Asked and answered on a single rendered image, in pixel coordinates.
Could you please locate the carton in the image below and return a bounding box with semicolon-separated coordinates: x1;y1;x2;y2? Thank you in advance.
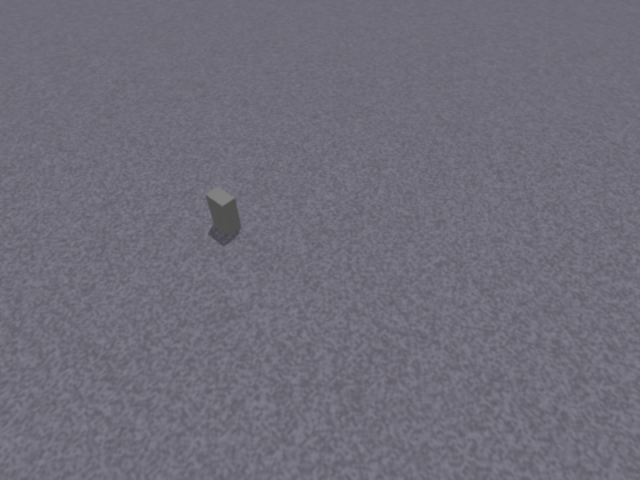
205;187;241;236

